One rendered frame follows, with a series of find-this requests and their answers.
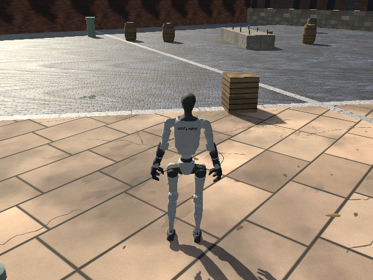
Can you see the robot right forearm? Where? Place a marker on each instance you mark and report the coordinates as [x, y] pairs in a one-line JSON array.
[[215, 158]]

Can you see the right robot upper arm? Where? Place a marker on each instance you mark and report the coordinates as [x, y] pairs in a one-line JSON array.
[[208, 134]]

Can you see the left robot upper arm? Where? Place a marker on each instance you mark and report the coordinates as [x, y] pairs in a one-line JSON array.
[[166, 133]]

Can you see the left robot shin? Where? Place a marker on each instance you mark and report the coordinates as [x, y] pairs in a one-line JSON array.
[[171, 212]]

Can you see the robot shin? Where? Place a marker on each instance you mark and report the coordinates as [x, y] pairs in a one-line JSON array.
[[198, 209], [171, 212]]

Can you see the robot left forearm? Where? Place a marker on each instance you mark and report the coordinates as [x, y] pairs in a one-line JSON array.
[[158, 156]]

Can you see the robot right hand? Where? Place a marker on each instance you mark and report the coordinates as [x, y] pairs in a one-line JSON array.
[[218, 173]]

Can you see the robot left hand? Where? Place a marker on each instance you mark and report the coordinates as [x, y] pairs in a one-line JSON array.
[[154, 172]]

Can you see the right robot shin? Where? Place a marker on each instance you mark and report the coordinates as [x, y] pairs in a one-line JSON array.
[[198, 209]]

